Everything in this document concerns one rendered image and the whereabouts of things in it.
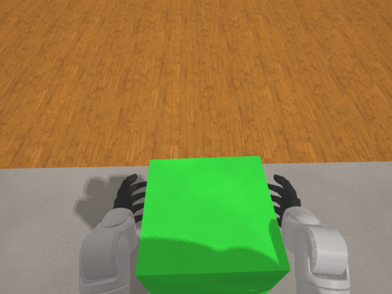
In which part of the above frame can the robot left hand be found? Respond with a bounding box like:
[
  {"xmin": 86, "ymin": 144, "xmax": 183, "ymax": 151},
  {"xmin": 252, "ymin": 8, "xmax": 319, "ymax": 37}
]
[{"xmin": 113, "ymin": 174, "xmax": 147, "ymax": 223}]

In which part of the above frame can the robot right hand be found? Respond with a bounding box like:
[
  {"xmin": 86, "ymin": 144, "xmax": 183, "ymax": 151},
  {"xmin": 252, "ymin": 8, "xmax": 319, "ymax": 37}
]
[{"xmin": 268, "ymin": 175, "xmax": 301, "ymax": 227}]

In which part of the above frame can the robot left forearm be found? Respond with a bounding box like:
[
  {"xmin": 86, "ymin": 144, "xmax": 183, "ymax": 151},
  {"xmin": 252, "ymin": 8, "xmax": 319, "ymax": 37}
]
[{"xmin": 79, "ymin": 208, "xmax": 138, "ymax": 294}]

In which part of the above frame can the robot right forearm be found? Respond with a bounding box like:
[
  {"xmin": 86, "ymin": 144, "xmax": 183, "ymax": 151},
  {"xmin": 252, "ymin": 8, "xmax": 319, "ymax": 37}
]
[{"xmin": 281, "ymin": 206, "xmax": 350, "ymax": 294}]

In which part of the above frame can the carton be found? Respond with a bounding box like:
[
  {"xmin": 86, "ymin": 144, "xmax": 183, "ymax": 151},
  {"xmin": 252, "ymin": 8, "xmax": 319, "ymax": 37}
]
[{"xmin": 135, "ymin": 156, "xmax": 290, "ymax": 294}]

